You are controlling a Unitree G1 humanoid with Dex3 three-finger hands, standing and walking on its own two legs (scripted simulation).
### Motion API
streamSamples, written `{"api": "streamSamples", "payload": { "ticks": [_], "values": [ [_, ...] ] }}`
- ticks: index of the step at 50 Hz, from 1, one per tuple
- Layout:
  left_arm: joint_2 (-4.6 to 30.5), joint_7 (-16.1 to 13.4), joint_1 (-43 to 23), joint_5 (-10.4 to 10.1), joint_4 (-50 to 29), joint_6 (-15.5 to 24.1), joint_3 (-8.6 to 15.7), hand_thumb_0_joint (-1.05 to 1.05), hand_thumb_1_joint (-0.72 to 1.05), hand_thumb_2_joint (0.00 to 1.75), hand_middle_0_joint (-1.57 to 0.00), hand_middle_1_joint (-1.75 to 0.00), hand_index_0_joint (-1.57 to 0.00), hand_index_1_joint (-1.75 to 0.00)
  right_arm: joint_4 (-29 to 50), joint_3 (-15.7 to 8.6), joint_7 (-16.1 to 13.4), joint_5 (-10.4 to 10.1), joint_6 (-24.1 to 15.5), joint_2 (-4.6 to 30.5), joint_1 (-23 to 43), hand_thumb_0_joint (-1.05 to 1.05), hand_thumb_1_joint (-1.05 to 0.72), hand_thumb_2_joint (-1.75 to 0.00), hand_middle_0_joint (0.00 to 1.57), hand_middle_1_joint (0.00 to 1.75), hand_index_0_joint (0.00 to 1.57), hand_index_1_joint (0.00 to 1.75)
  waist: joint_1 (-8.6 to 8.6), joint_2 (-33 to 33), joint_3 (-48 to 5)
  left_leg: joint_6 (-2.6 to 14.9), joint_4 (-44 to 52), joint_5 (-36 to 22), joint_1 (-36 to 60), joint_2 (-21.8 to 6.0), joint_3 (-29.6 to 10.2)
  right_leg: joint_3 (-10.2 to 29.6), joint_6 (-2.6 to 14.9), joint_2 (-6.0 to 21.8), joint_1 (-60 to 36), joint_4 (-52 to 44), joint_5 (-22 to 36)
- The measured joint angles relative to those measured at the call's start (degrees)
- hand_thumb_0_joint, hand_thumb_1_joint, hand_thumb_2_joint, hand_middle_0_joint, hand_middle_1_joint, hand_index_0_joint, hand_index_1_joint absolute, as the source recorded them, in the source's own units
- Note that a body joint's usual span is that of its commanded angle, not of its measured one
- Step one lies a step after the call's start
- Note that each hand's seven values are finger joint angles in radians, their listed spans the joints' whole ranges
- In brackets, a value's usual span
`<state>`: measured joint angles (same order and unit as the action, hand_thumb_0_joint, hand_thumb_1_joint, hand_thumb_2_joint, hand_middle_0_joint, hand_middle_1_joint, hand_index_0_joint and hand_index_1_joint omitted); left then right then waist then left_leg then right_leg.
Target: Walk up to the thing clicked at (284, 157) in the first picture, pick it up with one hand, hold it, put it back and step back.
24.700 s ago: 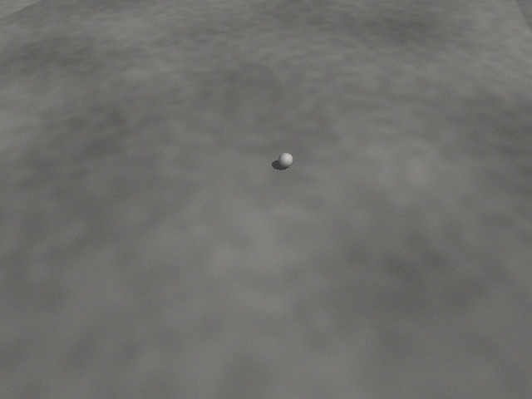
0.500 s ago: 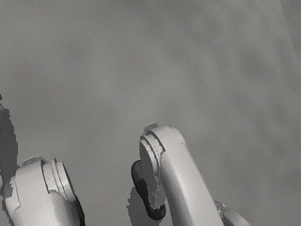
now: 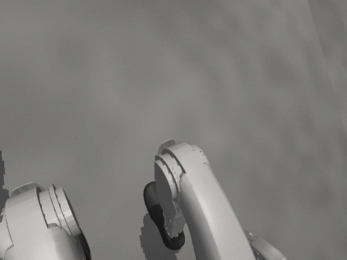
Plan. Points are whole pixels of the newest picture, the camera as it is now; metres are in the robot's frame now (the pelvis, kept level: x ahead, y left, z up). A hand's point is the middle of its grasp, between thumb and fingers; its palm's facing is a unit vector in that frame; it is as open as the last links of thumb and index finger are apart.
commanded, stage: rest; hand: left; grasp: from above
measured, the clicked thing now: out of the picture +0.44 +0.32 -0.25
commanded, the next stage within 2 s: open in 0.30 s
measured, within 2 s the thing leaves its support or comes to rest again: rests again in 0.10 s
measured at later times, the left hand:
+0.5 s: hand out of the picture +0.43 +0.32 -0.24, palm faces -0.43 -0.17 -0.89, open 9.9 cm
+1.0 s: hand out of the picture +0.43 +0.32 -0.24, palm faces -0.43 -0.16 -0.89, open 13.4 cm
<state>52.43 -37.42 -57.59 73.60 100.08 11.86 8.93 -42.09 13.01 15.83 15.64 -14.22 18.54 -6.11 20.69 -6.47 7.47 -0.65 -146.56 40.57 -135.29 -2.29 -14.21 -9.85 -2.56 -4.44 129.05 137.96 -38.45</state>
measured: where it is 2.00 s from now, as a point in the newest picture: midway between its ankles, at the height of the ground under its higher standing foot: (128, 248)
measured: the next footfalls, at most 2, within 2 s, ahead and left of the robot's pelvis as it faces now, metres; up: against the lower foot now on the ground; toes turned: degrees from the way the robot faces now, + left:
none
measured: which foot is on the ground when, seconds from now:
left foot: down 0.00-1.00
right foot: down 0.00-1.00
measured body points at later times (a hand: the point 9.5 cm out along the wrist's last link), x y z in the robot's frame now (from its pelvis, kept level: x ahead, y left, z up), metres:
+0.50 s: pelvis +0.00 +0.00 +0.00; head +0.26 +0.12 +0.34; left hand +0.45 +0.32 -0.19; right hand +0.05 -0.25 -0.06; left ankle +0.06 +0.13 -0.26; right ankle +0.11 -0.11 -0.26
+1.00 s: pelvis +0.00 +0.00 +0.00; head +0.27 +0.12 +0.34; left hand +0.45 +0.32 -0.19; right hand +0.05 -0.25 -0.06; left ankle +0.06 +0.13 -0.26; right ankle +0.11 -0.11 -0.26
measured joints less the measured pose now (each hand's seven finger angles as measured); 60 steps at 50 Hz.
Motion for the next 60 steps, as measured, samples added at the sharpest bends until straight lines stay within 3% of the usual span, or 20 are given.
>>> {"api": "streamSamples", "payload": {
  "ticks": [25, 32, 47, 60],
  "values": [
    [2.7, -0.5, -0.7, -0.7, 1.1, 0.7, -0.7, -0.01, -0.06, 0.66, -0.59, -0.77, -0.66, -0.76, 1.3, 2.4, 0.6, 0.1, -1.3, 0.8, 0.9, 0.01, -0.91, -0.9, 0.2, 0.3, 0.2, 0.3, 0.5, -1.3, 1.7, 0.12, -0.6, 0.4, 0.7, -0.2, -1.0, -0.8, -0.39, -0.5, -1.0, -0.4, 0.3],
    [3.0, -0.6, -0.7, -0.6, 1.1, 0.6, -1.1, -0.01, -0.06, 0.73, -0.48, -0.8, -0.52, -0.79, 1.6, 2.5, 0.6, 0.2, -1.2, 0.9, 1.2, 0.01, -0.9, -0.9, 0.2, 0.3, 0.2, 0.3, 0.47, -1.5, 1.6, 0.1, -0.4, 0.2, 0.7, -0.1, -1.1, -0.8, -0.36, -0.4, -1.0, -0.6, 0.3],
    [3.3, 0.1, -0.5, -1.4, 0.1, 0.7, -1.8, 0.0, -0.37, 0.92, -0.21, -0.94, -0.21, -0.94, 1.6, 3.3, 0.6, 0.2, -1.5, 0.9, 1.0, 0.01, -0.9, -0.9, 0.2, 0.3, 0.2, 0.3, 0.34, -1.5, 2.1, -0.13, -0.5, 0.2, 0.8, -0.1, -1.4, -1.1, -0.24, -0.5, -1.1, -0.6, 0.5],
    [3.4, 0.0, -0.4, -1.5, 0.4, 0.8, -1.4, 0.0, -0.48, 1.0, -0.1, -1.03, -0.1, -1.03, 2.1, 3.3, 0.2, 0.1, -1.2, 1.2, 0.9, 0.01, -0.9, -0.89, 0.2, 0.3, 0.2, 0.3, 0.44, -1.5, 2.0, -0.06, -0.2, 0.1, 0.9, -0.1, -1.4, -1.1, -0.28, -0.5, -1.1, -0.9, 0.7]
  ]
}}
